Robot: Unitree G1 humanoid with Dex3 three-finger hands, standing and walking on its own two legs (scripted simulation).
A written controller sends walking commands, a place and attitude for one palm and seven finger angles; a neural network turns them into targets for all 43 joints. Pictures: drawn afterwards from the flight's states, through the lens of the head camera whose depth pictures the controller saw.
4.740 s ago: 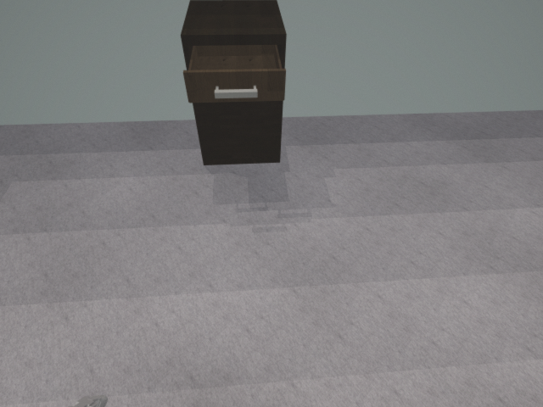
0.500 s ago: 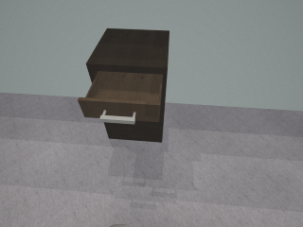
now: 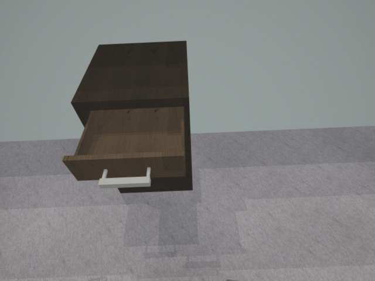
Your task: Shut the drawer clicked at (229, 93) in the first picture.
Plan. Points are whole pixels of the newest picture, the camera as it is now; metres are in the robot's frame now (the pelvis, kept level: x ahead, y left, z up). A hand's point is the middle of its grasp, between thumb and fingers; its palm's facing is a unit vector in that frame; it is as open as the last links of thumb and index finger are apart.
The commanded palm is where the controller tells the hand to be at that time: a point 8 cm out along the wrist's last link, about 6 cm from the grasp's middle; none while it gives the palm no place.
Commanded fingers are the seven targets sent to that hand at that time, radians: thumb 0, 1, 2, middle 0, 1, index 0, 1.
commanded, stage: take the last steps up to it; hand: left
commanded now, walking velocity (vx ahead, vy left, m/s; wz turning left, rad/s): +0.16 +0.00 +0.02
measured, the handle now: (126, 176) +0.45 +0.23 -0.16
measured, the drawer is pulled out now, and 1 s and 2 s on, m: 0.23 0.23 0.23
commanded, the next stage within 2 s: come to a stop and stand still in 0.04 s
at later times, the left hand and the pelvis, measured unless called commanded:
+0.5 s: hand out of the picture +0.09 +0.18 -0.17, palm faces +0.08 -0.98 -0.19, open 7.3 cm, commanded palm none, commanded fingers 0.00 0.90 0.90 -0.20 -0.30 -0.20 -0.30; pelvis +0.08 +0.00 +0.00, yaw +0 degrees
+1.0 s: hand out of the picture +0.05 +0.13 -0.16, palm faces +0.03 -0.98 -0.18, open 7.4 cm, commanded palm none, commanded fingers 0.00 0.90 0.90 -0.20 -0.30 -0.20 -0.30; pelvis +0.05 -0.04 +0.01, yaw +0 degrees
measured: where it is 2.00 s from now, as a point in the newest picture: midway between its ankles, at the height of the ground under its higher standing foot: outside the picture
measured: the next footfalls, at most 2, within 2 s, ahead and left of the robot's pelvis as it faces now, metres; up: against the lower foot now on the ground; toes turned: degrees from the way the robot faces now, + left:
right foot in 0.02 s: +0.07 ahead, -0.12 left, +0.00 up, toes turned -4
left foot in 0.44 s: +0.16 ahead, +0.12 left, +0.00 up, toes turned +2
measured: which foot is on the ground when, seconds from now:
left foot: down 0.00-0.02, up 0.04-0.42, down 0.44-1.00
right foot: up 0.00-0.00, down 0.02-1.00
